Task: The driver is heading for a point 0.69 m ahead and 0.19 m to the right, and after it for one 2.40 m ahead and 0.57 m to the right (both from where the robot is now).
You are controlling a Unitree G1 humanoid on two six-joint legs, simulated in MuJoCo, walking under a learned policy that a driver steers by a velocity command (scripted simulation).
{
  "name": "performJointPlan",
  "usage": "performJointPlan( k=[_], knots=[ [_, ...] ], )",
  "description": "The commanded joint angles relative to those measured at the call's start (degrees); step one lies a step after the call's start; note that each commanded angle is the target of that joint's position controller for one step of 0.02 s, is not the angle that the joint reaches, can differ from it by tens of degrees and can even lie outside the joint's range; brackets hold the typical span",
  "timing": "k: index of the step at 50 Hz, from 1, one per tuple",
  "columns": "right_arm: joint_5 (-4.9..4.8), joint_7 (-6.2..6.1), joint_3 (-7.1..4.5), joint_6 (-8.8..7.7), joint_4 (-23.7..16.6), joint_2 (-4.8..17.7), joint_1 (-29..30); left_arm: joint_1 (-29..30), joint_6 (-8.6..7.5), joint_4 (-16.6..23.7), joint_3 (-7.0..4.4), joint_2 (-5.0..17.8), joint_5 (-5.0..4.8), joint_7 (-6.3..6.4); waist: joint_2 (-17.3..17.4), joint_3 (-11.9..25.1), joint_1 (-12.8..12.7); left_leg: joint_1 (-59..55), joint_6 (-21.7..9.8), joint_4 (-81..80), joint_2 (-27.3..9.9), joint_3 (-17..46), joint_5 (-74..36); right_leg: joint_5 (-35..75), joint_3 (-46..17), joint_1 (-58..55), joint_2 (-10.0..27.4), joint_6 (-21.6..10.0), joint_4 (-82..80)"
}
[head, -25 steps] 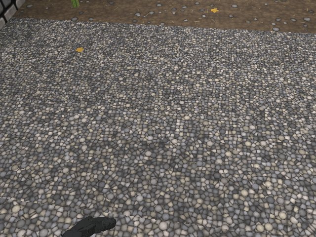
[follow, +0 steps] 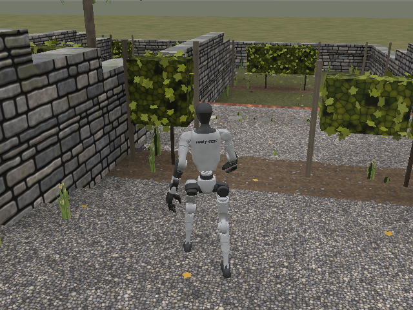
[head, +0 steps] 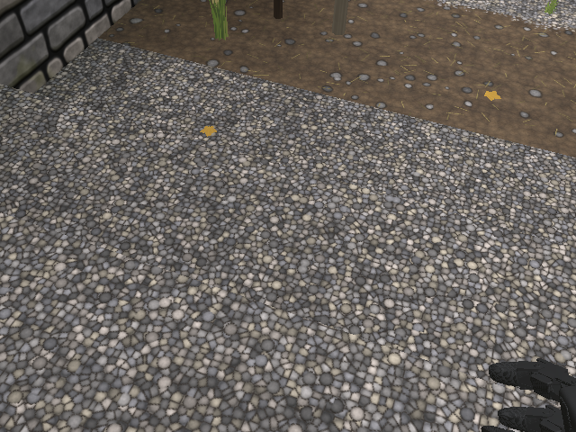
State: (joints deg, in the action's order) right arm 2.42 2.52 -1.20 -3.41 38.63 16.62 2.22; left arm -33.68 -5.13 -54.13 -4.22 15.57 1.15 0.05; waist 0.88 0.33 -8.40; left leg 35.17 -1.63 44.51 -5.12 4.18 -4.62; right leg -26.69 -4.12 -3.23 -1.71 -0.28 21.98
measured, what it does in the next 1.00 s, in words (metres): goes down, turning right: left foot 0.18 m lower, then right foot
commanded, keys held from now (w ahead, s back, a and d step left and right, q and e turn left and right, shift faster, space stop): w+e+shift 0.66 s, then e+shift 0.02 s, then q+shift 0.32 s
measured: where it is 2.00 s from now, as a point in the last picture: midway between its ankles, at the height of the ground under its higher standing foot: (402, 312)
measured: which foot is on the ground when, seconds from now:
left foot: up 0.00-0.16, down 0.18-0.54, up 0.56-1.00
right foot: down 0.00-0.18, up 0.20-0.56, down 0.58-1.00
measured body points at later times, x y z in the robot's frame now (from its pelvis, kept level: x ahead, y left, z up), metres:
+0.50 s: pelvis +0.46 +0.09 -0.19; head +0.48 +0.08 +0.26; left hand +0.77 +0.22 -0.26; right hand +0.28 -0.11 -0.33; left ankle +0.33 +0.23 -0.89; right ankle +0.59 -0.01 -0.85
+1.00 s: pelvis +0.83 -0.06 -0.22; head +0.84 -0.07 +0.23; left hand +1.01 +0.14 -0.35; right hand +0.77 -0.34 -0.34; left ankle +1.04 -0.11 -0.92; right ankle +0.65 +0.01 -0.89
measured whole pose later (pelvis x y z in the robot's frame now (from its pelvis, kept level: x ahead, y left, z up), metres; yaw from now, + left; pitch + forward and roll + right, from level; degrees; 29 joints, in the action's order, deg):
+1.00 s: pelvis +0.83 -0.06 -0.22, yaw -36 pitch -1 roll -1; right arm 2.0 2.6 -2.9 -1.2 44.8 14.9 -12.6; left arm -20.3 -5.2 -49.4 -2.3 14.9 1.8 3.0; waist 2.1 -2.8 -2.1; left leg 31.4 -3.0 27.8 -0.1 -2.7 -30.3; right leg -42.1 7.2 0.1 -6.1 -6.0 43.6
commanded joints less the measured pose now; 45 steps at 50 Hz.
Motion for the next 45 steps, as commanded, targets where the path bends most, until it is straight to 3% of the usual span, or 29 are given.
performJointPlan(
  k=[1,2,3,4,6,8,9,10,11,12,13,14,15,16,17,20,23,25,28,29,30,31,32,34,37,39,41,43,45],
  knots=[
    [0.07,-0.88,-2.18,-3.28,-7.79,6.88,21.25,-13.61,0.61,-0.48,-3.15,10.68,1.58,2.76,-6.31,-7.32,-8.83,38.11,2.53,-1.95,-4.27,5.27,11.27,29.64,-21.45,-30.7,17.34,-13.84,7.12],
    [-0.54,-0.7,-1.99,-4.27,-9.61,6.48,24.86,-16.78,0.8,-1.85,-3.06,9.6,2.43,3.27,-8.25,-9.75,-10.96,42.26,3.22,-2.69,-5.48,7.04,15.25,30.12,-23.05,-32.23,18.1,-13.52,7.51],
    [-1.75,0.41,-0.89,-5.42,-10.91,5.51,25.43,-9.99,1.02,0.25,-2.29,6.09,3.67,4.23,-1.23,-13.66,-8.87,32.13,4.25,-18.91,-5.38,5.32,1.25,23.9,-20.39,-19.17,13.25,-10.86,6.18],
    [-2.68,1.58,0.05,-5.31,-7.09,1.24,16.94,-1.72,0.88,2.21,-1.75,5.85,1.76,3.65,1.33,-9.88,-4.39,2.86,4.02,-25.75,-3.21,1.47,-14.74,16.57,-14.9,0.97,8.16,-8.82,5.28],
    [-3.67,1.28,-1.77,-2.67,1.66,4.61,-6.37,6.19,0.41,4.24,-2.83,10.64,-0.31,2.86,-1.58,0.64,5.99,-29.55,3.52,-17.46,-2.78,0.58,-30.61,12.35,-12.74,14.43,5.89,-9.46,16.24],
    [-1.52,-0.51,-4.28,-0.57,9.8,10.55,-31.3,10.49,1.26,3.8,-3.09,11.56,-0.98,3.1,0.58,7.73,19.96,-48.71,2.85,-20.38,-3.83,-0.83,-30.24,22.26,-8.9,17.67,2.88,-6.82,48.78],
    [0.97,-1.18,-5.44,-0.13,12.1,13.27,-37.71,11.45,1.46,3.51,-3.29,9.71,-1.34,3.07,9.77,6.76,24.3,-55.23,1.73,-22.44,-5.31,-0.28,-25.64,-3.09,-6.93,26.79,-3.62,-5.25,73.29],
    [4.06,-0.93,-4.17,-0.89,11.38,13.8,-37.6,6.99,0.92,4.19,-2.16,4.27,-2.9,2.72,16.79,8.9,18.48,-63.38,6.36,-2.14,-10.15,0.22,-40.61,-24.15,-11.31,42.85,-4.03,-4.79,91.81],
    [2.45,-0.37,-3.71,-0.96,10.72,11.55,-34.82,-6.38,0.26,4.23,-1.17,1.06,-4.17,3.94,24.58,17.19,9.08,-68.28,7.98,3.1,-19.61,9.45,-58.6,-15.98,-11.0,51.24,1.69,-4.3,92.17],
    [0.88,-0.48,-4.98,-0.12,10.35,12.52,-31.51,-5.58,1.01,2.42,-0.25,0.52,-2.11,4.54,22.4,18.12,8.65,-59.23,5.12,-7.09,-21.45,16.88,-34.86,-8.32,-4.37,52.49,3.31,-3.82,95.65],
    [0.38,-1.3,-5.45,0.08,9.99,14.0,-26.86,-1.57,2.05,4.7,0.51,-0.6,-0.33,3.79,23.19,15.67,7.01,-49.67,0.12,-18.79,-24.24,25.87,1.11,-2.98,0.12,56.39,3.88,-3.68,95.91],
    [0.07,-1.48,-4.09,-0.26,7.85,8.71,-21.78,6.95,3.46,5.56,0.38,1.81,1.83,2.64,12.3,8.74,8.73,-37.71,0.37,-23.78,-19.9,20.07,19.56,4.32,1.02,53.39,7.0,-5.08,90.75],
    [0.34,-1.82,-4.0,-1.45,8.99,9.91,-22.03,9.99,4.51,8.01,0.44,1.16,1.54,1.29,16.84,5.66,7.9,-32.06,-4.39,-21.98,-24.24,22.02,14.06,3.79,2.6,55.29,7.38,-5.71,93.38],
    [-0.23,-1.14,-2.05,-2.54,11.08,2.12,-20.99,16.34,5.11,8.82,0.55,0.74,1.44,0.32,8.16,-1.63,6.93,-24.34,-0.64,-18.77,-20.08,12.32,8.89,10.22,0.03,55.53,10.35,-6.75,82.6],
    [-0.4,-1.54,-1.45,-3.12,12.28,1.02,-18.9,22.42,5.9,12.36,1.59,-2.16,-0.45,-1.34,9.33,-6.84,4.58,-12.55,0.28,-23.7,-17.92,5.41,16.58,13.99,-0.21,51.02,9.95,-5.64,68.84],
    [-0.7,-2.7,-1.66,-4.64,11.86,1.21,-14.29,23.69,6.3,14.55,1.55,-0.69,0.77,-2.89,10.19,-8.62,0.77,-9.61,0.99,-26.05,-15.7,-4.22,0.56,27.22,2.04,41.86,9.44,-5.94,50.48],
    [-1.53,-3.38,-2.19,-3.72,13.95,3.0,-23.42,33.05,6.03,16.98,2.27,0.15,0.82,-3.35,2.4,-8.47,5.4,-23.87,2.59,-27.9,-12.7,-14.22,-14.93,22.4,12.15,42.24,6.16,-9.81,36.13],
    [-1.0,-4.45,-2.72,-2.12,13.61,6.25,-25.95,31.93,5.91,16.75,2.25,0.93,-0.1,-3.51,2.88,-6.23,4.23,-29.47,3.18,-20.81,-10.79,-19.01,-40.46,17.41,17.17,32.36,0.35,-12.01,28.97],
    [0.05,-5.38,-3.95,0.9,11.07,11.62,-21.68,6.1,6.04,9.34,-1.58,8.51,-0.86,-2.93,2.18,6.97,-8.06,-22.43,2.41,16.14,-12.47,-17.42,-42.05,9.76,9.98,-0.17,-3.61,-16.4,21.89],
    [-0.31,-4.09,-3.28,1.43,10.2,7.26,-20.34,8.23,5.98,8.23,-2.69,10.92,-2.14,-1.72,-9.67,6.31,-5.66,-8.17,2.76,40.66,-1.32,-18.28,12.56,5.87,0.07,-8.3,1.62,-19.45,15.09],
    [-0.37,-3.71,-1.96,0.75,3.16,2.41,-19.45,13.76,6.25,10.5,-2.72,14.95,-2.32,-1.47,-16.68,6.97,2.28,10.05,4.2,52.35,4.36,-11.6,33.71,9.54,-25.83,-14.32,10.46,-23.93,8.35],
    [-0.83,-3.35,-2.26,-0.83,-2.33,6.31,-13.16,11.37,6.7,11.95,-3.11,15.81,-0.93,-0.67,-12.57,8.6,-0.46,20.51,4.62,49.38,5.52,-1.73,31.05,5.21,-40.79,-17.68,16.81,-28.21,-2.2],
    [-0.47,-3.21,-2.4,-1.9,-1.55,7.64,-12.98,11.28,6.22,11.03,-2.71,13.14,-0.28,0.1,-3.84,1.47,1.58,21.23,4.25,40.53,2.0,0.24,29.46,3.86,-39.92,-10.63,18.39,-26.62,-5.56],
    [0.02,-3.32,-2.45,-0.81,0.97,7.46,-15.88,17.19,4.48,10.92,-1.87,10.7,-0.22,0.69,1.82,-6.19,9.29,9.44,4.97,27.99,-1.05,0.79,28.71,18.75,-29.43,7.74,13.24,-23.33,-4.75],
    [1.15,-3.27,-1.8,2.32,3.24,4.22,-19.56,20.28,1.6,10.86,-0.38,8.95,-1.15,0.53,1.95,-4.98,12.81,-8.88,5.46,11.67,0.13,-5.0,26.71,58.81,-11.07,20.65,6.84,-19.02,-3.5],
    [0.73,-2.56,-0.89,2.8,6.18,-0.12,-25.7,18.75,0.8,9.37,-0.86,9.13,-0.5,-0.24,-0.9,2.01,12.75,-14.72,1.91,13.41,2.06,-8.37,7.63,77.68,-1.5,17.96,5.5,-13.84,1.3],
    [-1.89,-2.4,-2.36,2.14,4.31,3.08,-18.55,15.01,-0.24,7.49,-0.54,7.68,-1.59,0.36,-1.12,1.09,9.48,-3.78,-0.74,5.33,1.44,-5.37,-2.11,57.74,-0.17,9.59,4.09,-9.58,0.86],
    [-1.02,-1.02,-1.41,1.41,2.95,-0.8,-12.31,15.23,-0.39,5.83,0.53,4.43,-1.9,0.89,-0.34,-1.56,7.93,-10.91,-2.15,-8.7,4.14,-6.95,-21.99,35.83,6.81,15.91,0.52,-6.92,2.66],
    [-1.45,0.34,-1.94,1.01,3.91,-0.07,-12.84,14.46,-0.64,5.91,0.56,4.49,-0.4,1.38,-2.2,-1.84,7.1,-8.89,-2.61,-11.65,5.17,-4.47,-28.83,29.84,8.64,12.11,3.92,-6.88,7.36]
  ],
)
